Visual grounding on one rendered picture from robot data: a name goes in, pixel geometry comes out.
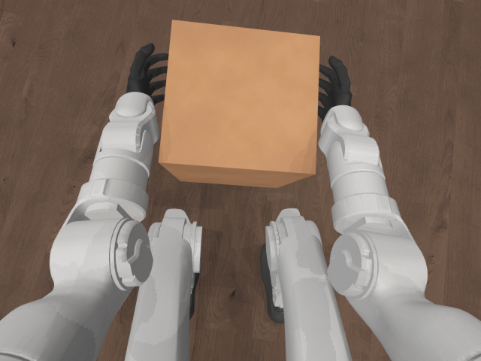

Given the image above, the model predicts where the robot left forearm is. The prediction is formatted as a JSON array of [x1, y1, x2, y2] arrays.
[[50, 92, 160, 279]]

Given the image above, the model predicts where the right robot upper arm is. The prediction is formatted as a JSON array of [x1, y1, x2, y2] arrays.
[[327, 229, 481, 361]]

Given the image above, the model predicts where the robot right hand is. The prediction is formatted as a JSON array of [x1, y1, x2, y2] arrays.
[[318, 56, 352, 122]]

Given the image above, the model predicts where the robot left hand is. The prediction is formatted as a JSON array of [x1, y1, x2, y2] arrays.
[[126, 43, 169, 105]]

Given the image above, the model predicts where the robot right foot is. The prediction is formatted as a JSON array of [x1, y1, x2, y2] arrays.
[[260, 243, 284, 323]]

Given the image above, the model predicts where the robot right forearm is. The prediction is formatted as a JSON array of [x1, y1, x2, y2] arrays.
[[318, 105, 428, 280]]

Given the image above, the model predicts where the left robot upper arm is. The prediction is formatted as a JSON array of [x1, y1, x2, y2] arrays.
[[0, 217, 153, 361]]

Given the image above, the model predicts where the robot left foot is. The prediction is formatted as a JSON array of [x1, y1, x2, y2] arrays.
[[189, 273, 199, 319]]

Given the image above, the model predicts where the carton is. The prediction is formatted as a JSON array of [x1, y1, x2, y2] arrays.
[[159, 20, 320, 188]]

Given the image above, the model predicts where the robot foot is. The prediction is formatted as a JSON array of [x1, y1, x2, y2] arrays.
[[260, 243, 284, 323], [189, 273, 199, 319]]

